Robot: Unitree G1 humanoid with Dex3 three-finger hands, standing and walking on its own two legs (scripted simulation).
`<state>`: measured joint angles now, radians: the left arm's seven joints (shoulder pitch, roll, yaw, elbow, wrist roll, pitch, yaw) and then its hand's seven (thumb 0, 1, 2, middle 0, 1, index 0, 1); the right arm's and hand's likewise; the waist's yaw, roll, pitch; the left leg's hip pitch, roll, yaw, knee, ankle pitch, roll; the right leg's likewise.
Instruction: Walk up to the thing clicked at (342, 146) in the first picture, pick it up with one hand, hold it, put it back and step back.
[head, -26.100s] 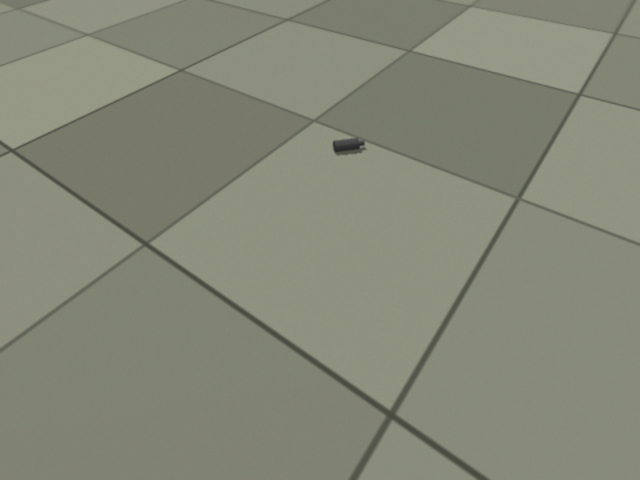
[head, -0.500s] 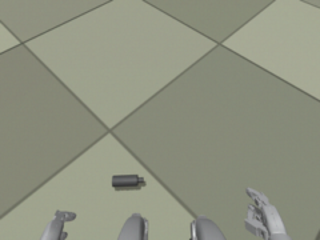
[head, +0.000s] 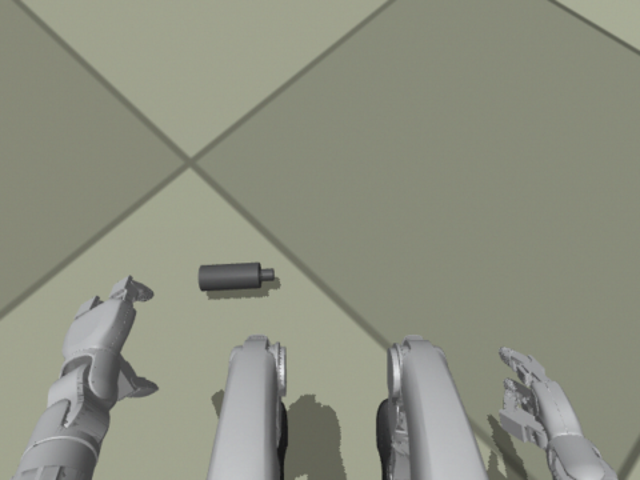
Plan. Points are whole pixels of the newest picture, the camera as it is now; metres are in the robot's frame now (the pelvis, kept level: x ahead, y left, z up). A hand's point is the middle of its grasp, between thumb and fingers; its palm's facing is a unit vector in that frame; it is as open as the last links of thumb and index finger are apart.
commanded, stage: rise first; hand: left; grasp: from above
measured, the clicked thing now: (237, 276) +0.47 +0.22 -0.47
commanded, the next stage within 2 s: none
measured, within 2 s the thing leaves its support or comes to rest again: neither
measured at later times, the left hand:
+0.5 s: hand (169, 309) +0.36 +0.29 -0.27, palm faces -0.48 -0.12 -0.87, open 14.2 cm
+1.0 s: hand (183, 296) +0.39 +0.29 -0.32, palm faces -0.45 -0.03 -0.89, open 14.0 cm
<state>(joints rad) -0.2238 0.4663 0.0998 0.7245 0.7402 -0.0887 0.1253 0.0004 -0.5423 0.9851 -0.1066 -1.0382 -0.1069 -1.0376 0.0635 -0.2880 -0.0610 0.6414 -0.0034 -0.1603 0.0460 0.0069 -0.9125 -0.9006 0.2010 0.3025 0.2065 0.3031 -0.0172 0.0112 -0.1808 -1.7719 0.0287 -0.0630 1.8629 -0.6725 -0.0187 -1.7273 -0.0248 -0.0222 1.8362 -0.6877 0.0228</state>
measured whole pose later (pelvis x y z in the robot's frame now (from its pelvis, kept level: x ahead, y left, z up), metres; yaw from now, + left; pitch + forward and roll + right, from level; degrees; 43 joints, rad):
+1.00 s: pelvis -0.03 +0.01 -0.16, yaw -4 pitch +33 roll -7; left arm -0.78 0.65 0.10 1.33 1.27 -0.25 0.42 0.00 -0.50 0.98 -0.10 -0.97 -0.11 -0.96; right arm 0.10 -0.25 -0.02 0.77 -0.13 -0.05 0.12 0.00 -0.90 -0.90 0.20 0.30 0.21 0.30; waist -0.13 -0.02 -0.09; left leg -2.27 0.02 -0.12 2.35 -0.67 -0.01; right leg -2.19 0.00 -0.04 2.29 -0.68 0.04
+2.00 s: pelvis -0.02 +0.00 -0.18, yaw -5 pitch +33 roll -7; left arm -0.87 0.70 0.12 1.45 1.28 -0.24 0.47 0.00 -0.48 0.97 -0.15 -0.94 -0.15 -0.94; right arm 0.11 -0.26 0.02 0.79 -0.16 -0.07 0.15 0.00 -0.91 -0.90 0.20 0.30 0.21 0.30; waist -0.19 -0.02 -0.05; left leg -2.33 0.01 -0.15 2.43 -0.69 -0.02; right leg -2.25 0.01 -0.05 2.36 -0.70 0.05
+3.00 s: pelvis -0.02 +0.01 -0.17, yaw -6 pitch +33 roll -8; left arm -0.91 0.73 0.10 1.47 1.27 -0.24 0.42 0.00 -0.48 0.97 -0.16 -0.94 -0.15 -0.95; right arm 0.13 -0.27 0.05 0.77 -0.16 -0.06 0.15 0.00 -0.90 -0.90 0.20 0.30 0.21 0.30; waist -0.21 -0.02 -0.05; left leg -2.32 0.01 -0.16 2.42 -0.68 -0.02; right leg -2.24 0.01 -0.06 2.33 -0.68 0.05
